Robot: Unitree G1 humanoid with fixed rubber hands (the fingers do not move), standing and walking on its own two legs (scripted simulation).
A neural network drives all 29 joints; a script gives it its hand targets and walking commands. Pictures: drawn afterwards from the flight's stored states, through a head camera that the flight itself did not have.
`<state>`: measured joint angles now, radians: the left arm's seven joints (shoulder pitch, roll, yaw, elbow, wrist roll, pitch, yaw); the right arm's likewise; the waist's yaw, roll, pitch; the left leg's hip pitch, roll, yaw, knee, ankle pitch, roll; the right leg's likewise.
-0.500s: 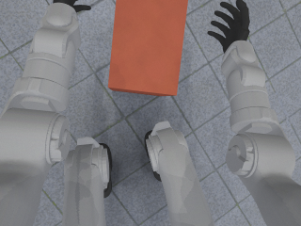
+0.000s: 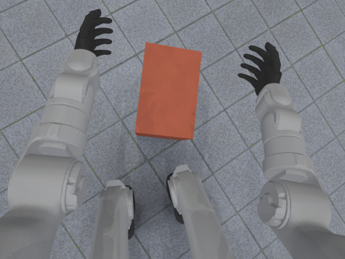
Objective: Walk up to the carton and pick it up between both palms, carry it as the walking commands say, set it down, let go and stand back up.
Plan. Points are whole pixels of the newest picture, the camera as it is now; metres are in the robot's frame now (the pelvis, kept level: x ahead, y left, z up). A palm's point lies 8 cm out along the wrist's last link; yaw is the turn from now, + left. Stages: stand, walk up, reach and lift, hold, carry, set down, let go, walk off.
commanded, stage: set down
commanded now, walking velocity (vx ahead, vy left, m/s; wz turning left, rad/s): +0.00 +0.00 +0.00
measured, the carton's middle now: (165, 97) +0.51 -0.12 -0.45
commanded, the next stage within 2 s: let go in 0.38 s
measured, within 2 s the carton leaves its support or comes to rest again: neither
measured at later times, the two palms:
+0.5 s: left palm (69, 27) +0.53 +0.07 +0.02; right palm (303, 64) +0.44 -0.27 +0.03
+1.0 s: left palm out of the picture +0.39 +0.15 +0.10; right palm out of the picture +0.32 -0.26 +0.12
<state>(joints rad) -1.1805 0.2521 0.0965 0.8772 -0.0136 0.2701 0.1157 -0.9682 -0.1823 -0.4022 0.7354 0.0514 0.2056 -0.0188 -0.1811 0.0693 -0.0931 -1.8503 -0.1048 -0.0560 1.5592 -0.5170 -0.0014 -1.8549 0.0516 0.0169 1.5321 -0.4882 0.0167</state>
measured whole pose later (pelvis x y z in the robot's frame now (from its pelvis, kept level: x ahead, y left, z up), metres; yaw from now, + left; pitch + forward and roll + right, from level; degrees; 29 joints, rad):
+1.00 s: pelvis +0.07 -0.01 +0.20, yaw +0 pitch +24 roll +1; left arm -0.28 0.09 0.10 0.62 0.07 0.08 0.12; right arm -0.15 -0.19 -0.14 0.55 -0.05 0.06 0.12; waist -0.10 0.00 -0.09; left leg -0.75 -0.06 -0.08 0.60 -0.26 0.00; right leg -0.78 0.04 0.06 0.62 -0.25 -0.01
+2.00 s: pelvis +0.09 -0.01 +0.21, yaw -4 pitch +2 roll +0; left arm 0.32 0.24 0.03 0.68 0.03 -0.04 -0.01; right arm 0.28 -0.28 -0.02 0.57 -0.04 -0.02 -0.04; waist -0.01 0.06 -0.04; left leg -0.24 0.00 -0.02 0.56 -0.35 0.00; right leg -0.28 0.09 0.11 0.55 -0.29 -0.02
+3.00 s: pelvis +0.13 -0.03 +0.21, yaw -11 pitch +2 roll +1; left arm 0.36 0.24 0.00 0.82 0.01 0.01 0.04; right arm 0.34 -0.29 0.00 0.83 -0.02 0.03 -0.06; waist -0.01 0.02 -0.03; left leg -0.15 0.04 0.08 0.55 -0.42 -0.02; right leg -0.26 0.15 0.20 0.63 -0.37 -0.06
